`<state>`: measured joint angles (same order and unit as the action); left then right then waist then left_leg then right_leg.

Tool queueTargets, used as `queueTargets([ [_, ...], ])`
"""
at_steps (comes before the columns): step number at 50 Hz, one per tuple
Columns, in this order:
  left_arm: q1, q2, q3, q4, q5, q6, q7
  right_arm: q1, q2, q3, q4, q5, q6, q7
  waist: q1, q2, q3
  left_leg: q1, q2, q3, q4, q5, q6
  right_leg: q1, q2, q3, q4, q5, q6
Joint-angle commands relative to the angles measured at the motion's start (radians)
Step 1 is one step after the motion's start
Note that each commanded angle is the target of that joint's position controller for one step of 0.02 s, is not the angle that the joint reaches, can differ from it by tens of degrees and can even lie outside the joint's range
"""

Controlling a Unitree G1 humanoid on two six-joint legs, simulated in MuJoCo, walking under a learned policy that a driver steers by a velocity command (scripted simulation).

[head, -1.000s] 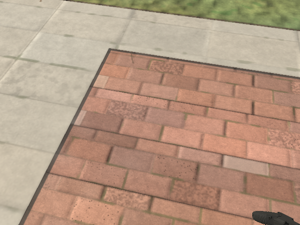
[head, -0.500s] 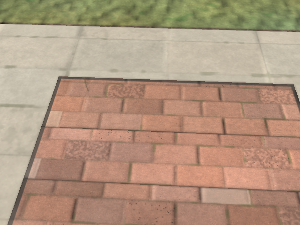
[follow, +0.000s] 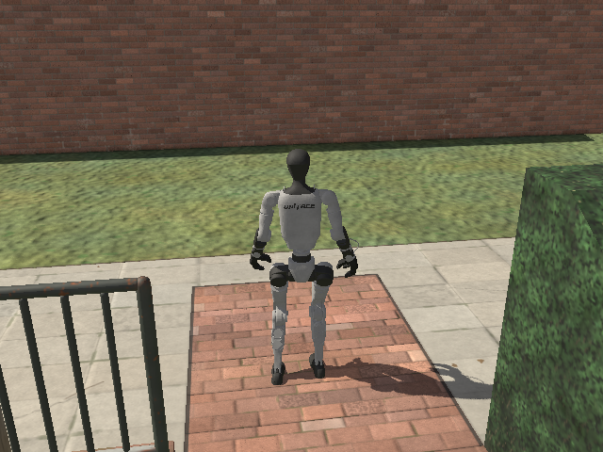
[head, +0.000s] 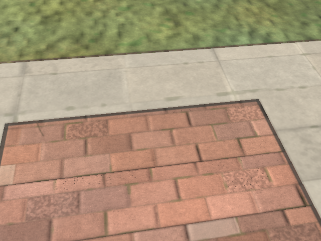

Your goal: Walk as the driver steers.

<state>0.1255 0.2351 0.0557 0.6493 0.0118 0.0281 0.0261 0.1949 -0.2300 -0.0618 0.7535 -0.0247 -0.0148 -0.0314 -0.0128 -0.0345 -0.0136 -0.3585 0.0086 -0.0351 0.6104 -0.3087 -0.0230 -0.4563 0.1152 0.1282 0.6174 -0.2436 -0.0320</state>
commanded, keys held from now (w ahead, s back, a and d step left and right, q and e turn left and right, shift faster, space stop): no key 0.12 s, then w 0.88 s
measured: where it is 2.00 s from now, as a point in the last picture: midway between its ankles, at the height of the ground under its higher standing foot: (137, 152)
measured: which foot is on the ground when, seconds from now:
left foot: down 0.00-0.34, up 0.36-0.60, down 0.62-1.00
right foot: down 0.00-0.62, up 0.64-1.00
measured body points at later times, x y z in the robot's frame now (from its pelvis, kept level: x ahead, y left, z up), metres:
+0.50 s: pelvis +0.08 +0.01 +0.00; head +0.09 +0.01 +0.45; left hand +0.13 +0.27 -0.11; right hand +0.24 -0.24 -0.08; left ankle +0.07 +0.13 -0.68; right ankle +0.02 -0.12 -0.72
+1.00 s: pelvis +0.29 +0.06 +0.02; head +0.32 +0.07 +0.47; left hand +0.53 +0.27 -0.06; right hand +0.28 -0.22 -0.10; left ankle +0.18 +0.14 -0.72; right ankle +0.47 -0.11 -0.67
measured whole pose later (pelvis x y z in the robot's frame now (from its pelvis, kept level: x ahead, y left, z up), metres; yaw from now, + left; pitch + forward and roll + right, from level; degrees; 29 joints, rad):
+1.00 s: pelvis +0.29 +0.06 +0.02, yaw -1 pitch +3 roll +0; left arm 0.04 0.25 0.04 0.66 -0.01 -0.07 -0.03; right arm 0.42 -0.25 -0.04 0.80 0.01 -0.07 0.00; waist -0.09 -0.05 0.00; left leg -0.01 -0.06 0.01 0.26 -0.30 0.06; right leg -0.70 -0.07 0.02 0.66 0.07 0.00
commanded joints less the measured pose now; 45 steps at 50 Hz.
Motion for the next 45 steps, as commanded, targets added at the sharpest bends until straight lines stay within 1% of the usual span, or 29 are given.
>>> queueTargets([
  [1, 0.015, 0.131, 0.04, -0.086, 0.001, -0.034, -0.01, -0.08, -0.129, -0.029, -0.103, -0.019, -0.021, 0.005, 0.047, 0.289, -0.057, 0.048, 0.319, -0.353, -0.274, 0.317, 0.246, 0.017, -0.076, -0.031, 0.113, -0.209, 0.033],
  [2, -0.012, 0.127, 0.043, -0.083, -0.003, -0.034, -0.013, -0.1, -0.12, -0.028, -0.107, -0.005, -0.022, 0.0, 0.042, 0.248, -0.058, 0.055, 0.272, -0.303, -0.252, 0.288, 0.215, 0.045, -0.084, -0.049, 0.113, -0.15, 0.037],
  [4, -0.011, 0.071, 0.034, -0.071, 0.003, -0.022, -0.019, -0.107, -0.124, -0.027, -0.11, 0.018, -0.022, -0.004, 0.044, 0.211, -0.055, 0.057, 0.21, -0.217, -0.216, 0.281, 0.162, 0.116, -0.095, -0.071, 0.044, -0.064, 0.041],
  [6, 0.001, 0.03, 0.021, -0.063, 0.003, -0.017, -0.027, -0.063, -0.097, -0.018, -0.098, 0.015, -0.02, 0.001, 0.046, 0.192, -0.052, 0.051, 0.149, -0.146, -0.18, 0.256, 0.118, 0.204, -0.1, -0.079, -0.05, 0.047, 0.035],
  [7, 0.023, 0.022, 0.018, -0.055, 0.007, -0.015, -0.029, -0.029, -0.073, -0.011, -0.093, 0.008, -0.023, 0.008, 0.039, 0.186, -0.079, 0.051, 0.125, -0.128, -0.177, 0.125, 0.101, 0.246, -0.101, -0.082, -0.063, 0.056, 0.031],
  [8, 0.034, 0.039, 0.02, -0.056, 0.004, -0.014, -0.029, -0.014, -0.064, -0.007, -0.098, 0.006, -0.025, 0.014, 0.029, 0.171, -0.071, 0.026, 0.101, -0.121, -0.168, -0.012, 0.093, 0.259, -0.108, -0.076, -0.059, 0.04, 0.021],
  [9, 0.026, 0.086, 0.035, -0.05, -0.005, -0.014, -0.029, 0.044, -0.095, -0.016, -0.103, 0.014, -0.026, 0.019, -0.013, 0.106, -0.053, -0.01, 0.066, -0.106, -0.182, -0.145, 0.096, 0.239, -0.088, -0.096, -0.007, -0.109, -0.004],
  [11, 0.069, 0.076, 0.036, -0.043, -0.02, -0.033, -0.037, 0.017, -0.146, -0.032, -0.12, 0.027, -0.021, 0.016, 0.013, 0.111, 0.035, 0.005, 0.085, -0.12, -0.183, -0.387, 0.12, 0.075, -0.086, -0.09, -0.033, -0.322, -0.039],
  [14, 0.078, 0.071, 0.03, -0.041, -0.028, -0.083, -0.039, 0.013, -0.125, -0.024, -0.14, 0.043, -0.037, 0.015, 0.013, 0.081, 0.098, -0.014, 0.11, -0.163, -0.167, -0.407, 0.157, 0.032, -0.118, -0.065, -0.049, -0.322, -0.074],
  [16, 0.114, 0.084, 0.031, -0.036, -0.024, -0.105, -0.041, -0.011, -0.094, -0.016, -0.16, 0.05, -0.056, 0.023, 0.022, 0.018, 0.094, -0.048, 0.052, -0.082, -0.067, -0.319, 0.141, 0.072, -0.151, 0.015, -0.12, -0.361, -0.106],
  [17, 0.145, 0.104, 0.035, -0.034, -0.023, -0.11, -0.043, -0.026, -0.074, -0.011, -0.174, 0.053, -0.07, 0.028, 0.026, -0.063, 0.088, -0.098, 0.003, -0.008, 0.033, -0.247, 0.119, 0.126, -0.192, 0.111, -0.181, -0.391, -0.137],
  [18, 0.19, 0.139, 0.044, -0.029, -0.023, -0.111, -0.047, -0.035, -0.057, -0.009, -0.188, 0.055, -0.085, 0.035, 0.029, -0.18, 0.071, -0.179, -0.045, 0.066, 0.175, -0.171, 0.089, 0.216, -0.28, 0.29, -0.257, -0.391, -0.193],
  [19, 0.229, 0.162, 0.05, -0.028, -0.029, -0.111, -0.049, -0.058, -0.067, -0.013, -0.201, 0.059, -0.097, 0.04, 0.047, -0.227, 0.07, -0.271, -0.047, 0.051, 0.247, -0.156, 0.088, 0.294, -0.364, 0.459, -0.309, -0.334, -0.256],
  [21, 0.305, 0.179, 0.056, -0.014, -0.025, -0.117, -0.044, -0.134, -0.086, -0.017, -0.222, 0.061, -0.105, 0.05, 0.094, -0.177, 0.062, -0.474, -0.007, -0.008, 0.397, -0.316, 0.104, 0.458, -0.451, 0.553, -0.31, -0.105, -0.301],
  [23, 0.309, 0.189, 0.059, -0.007, -0.023, -0.109, -0.031, -0.153, -0.076, -0.01, -0.221, 0.05, -0.102, 0.057, 0.094, -0.077, 0.016, -0.529, 0.042, -0.019, 0.407, -0.274, 0.107, 0.52, -0.439, 0.454, -0.276, 0.008, -0.262],
  [25, 0.242, 0.175, 0.051, -0.013, -0.028, -0.083, -0.024, -0.155, -0.06, 0.002, -0.213, 0.044, -0.1, 0.071, 0.075, -0.069, 0.015, -0.367, 0.046, 0.025, 0.228, -0.189, 0.095, 0.4, -0.368, 0.288, -0.301, 0.026, -0.2],
  [27, 0.176, 0.191, 0.052, -0.019, -0.035, -0.065, -0.026, -0.096, -0.051, 0.004, -0.178, 0.044, -0.096, 0.083, 0.031, -0.097, 0.0, -0.084, -0.014, 0.102, 0.072, 0.021, 0.075, 0.22, -0.294, 0.141, -0.311, 0.059, -0.155],
  [29, 0.177, 0.183, 0.047, -0.015, -0.039, -0.067, -0.031, 0.014, -0.09, -0.019, -0.134, 0.039, -0.085, 0.078, -0.024, -0.082, -0.032, 0.172, -0.072, 0.142, -0.025, 0.159, 0.064, 0.111, -0.258, 0.076, -0.243, 0.1, -0.12],
  [30, 0.169, 0.156, 0.039, -0.017, -0.039, -0.077, -0.031, 0.094, -0.115, -0.034, -0.118, 0.036, -0.078, 0.069, -0.065, -0.061, -0.064, 0.282, -0.059, 0.121, -0.026, 0.156, 0.077, 0.07, -0.232, 0.041, -0.146, 0.147, -0.089],
  [31, 0.138, 0.094, 0.02, -0.037, -0.031, -0.09, -0.031, 0.224, -0.172, -0.052, -0.104, 0.027, -0.078, 0.056, -0.125, 0.057, -0.11, 0.417, 0.08, -0.066, -0.093, 0.097, 0.128, -0.035, -0.157, -0.043, 0.129, 0.116, -0.028],
  [32, 0.184, 0.027, 0.002, -0.07, -0.022, -0.111, -0.022, 0.3, -0.287, -0.067, -0.113, 0.013, -0.077, 0.049, -0.098, 0.34, -0.169, 0.56, 0.34, -0.561, -0.268, 0.001, 0.27, -0.273, -0.058, -0.084, 0.498, -0.281, 0.034],
  [33, 0.213, 0.092, 0.015, -0.067, -0.043, -0.125, -0.019, 0.283, -0.264, -0.061, -0.12, 0.021, -0.081, 0.052, -0.09, 0.324, -0.164, 0.568, 0.398, -0.806, -0.382, -0.236, 0.359, -0.416, -0.072, -0.008, 0.664, -0.319, 0.04],
  [34, 0.158, 0.133, 0.026, -0.071, -0.057, -0.127, -0.02, 0.224, -0.216, -0.045, -0.125, 0.031, -0.084, 0.05, -0.074, 0.215, -0.042, 0.506, 0.384, -0.7, -0.376, -0.285, 0.342, -0.503, -0.136, -0.018, 0.716, -0.229, 0.023],
  [35, 0.101, 0.138, 0.025, -0.071, -0.045, -0.125, -0.02, 0.182, -0.181, -0.034, -0.128, 0.025, -0.084, 0.051, -0.064, 0.127, 0.014, 0.409, 0.332, -0.553, -0.365, -0.205, 0.308, -0.485, -0.176, -0.04, 0.687, -0.126, 0.009],
  [36, 0.09, 0.126, 0.025, -0.062, -0.027, -0.123, -0.017, 0.14, -0.166, -0.026, -0.132, 0.012, -0.084, 0.055, -0.037, 0.096, 0.03, 0.331, 0.281, -0.459, -0.373, -0.095, 0.282, -0.438, -0.2, -0.042, 0.636, -0.054, 0.003],
  [37, 0.101, 0.124, 0.029, -0.051, -0.017, -0.117, -0.019, 0.109, -0.147, -0.018, -0.13, 0.006, -0.086, 0.058, -0.009, 0.096, 0.037, 0.269, 0.236, -0.377, -0.392, 0.0, 0.258, -0.382, -0.218, -0.041, 0.594, -0.005, 0.001],
  [39, 0.122, 0.111, 0.026, -0.029, -0.018, -0.105, -0.026, 0.1, -0.137, -0.013, -0.111, 0.015, -0.092, 0.055, 0.019, 0.134, 0.024, 0.224, 0.208, -0.286, -0.416, 0.144, 0.254, -0.327, -0.224, -0.058, 0.54, 0.041, 0.018],
  [42, 0.033, 0.091, 0.016, -0.034, -0.009, -0.104, -0.026, 0.131, -0.152, -0.016, -0.072, 0.025, -0.089, 0.042, 0.005, 0.082, 0.029, 0.25, 0.188, -0.179, -0.429, 0.342, 0.241, -0.353, -0.221, -0.081, 0.388, 0.149, 0.041],
  [45, -0.086, 0.058, -0.002, -0.051, -0.015, -0.112, -0.038, 0.174, -0.166, -0.017, -0.036, 0.034, -0.079, 0.03, -0.033, 0.097, 0.032, 0.256, 0.163, -0.097, -0.431, 0.413, 0.21, -0.292, -0.201, -0.105, 0.172, 0.293, 0.046],
])
Keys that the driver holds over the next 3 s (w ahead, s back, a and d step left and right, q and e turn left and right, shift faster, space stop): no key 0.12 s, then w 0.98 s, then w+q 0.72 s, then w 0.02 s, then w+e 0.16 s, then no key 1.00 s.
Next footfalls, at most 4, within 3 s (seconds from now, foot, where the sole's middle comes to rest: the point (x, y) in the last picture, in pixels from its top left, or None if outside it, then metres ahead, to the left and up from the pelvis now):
0.62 left None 0.22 0.14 -0.76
1.14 right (179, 226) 0.55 -0.08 -0.76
1.68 left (115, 171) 0.81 0.20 -0.76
2.18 right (138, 114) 1.16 0.11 -0.76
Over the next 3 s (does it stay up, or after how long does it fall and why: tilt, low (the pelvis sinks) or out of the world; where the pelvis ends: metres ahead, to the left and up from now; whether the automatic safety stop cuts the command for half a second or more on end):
stays up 1.08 0.21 0.01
